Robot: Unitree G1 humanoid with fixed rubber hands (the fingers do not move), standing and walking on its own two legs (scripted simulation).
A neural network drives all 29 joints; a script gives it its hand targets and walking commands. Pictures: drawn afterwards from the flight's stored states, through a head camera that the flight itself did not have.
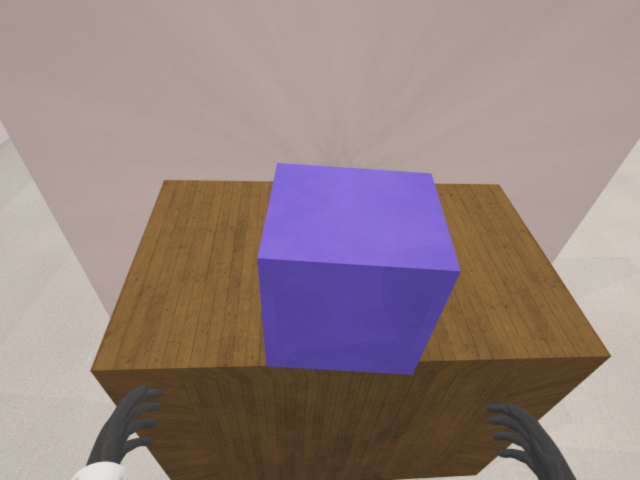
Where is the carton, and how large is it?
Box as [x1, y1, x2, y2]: [257, 163, 460, 374]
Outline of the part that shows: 277,163 257,257 266,365 412,374 460,271 431,173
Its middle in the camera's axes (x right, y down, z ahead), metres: +0.04 +0.04 +0.59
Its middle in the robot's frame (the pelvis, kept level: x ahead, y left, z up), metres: +0.42 -0.04 +0.03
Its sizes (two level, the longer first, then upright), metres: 0.231 0.196 0.246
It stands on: a pedestal, 0.68 m high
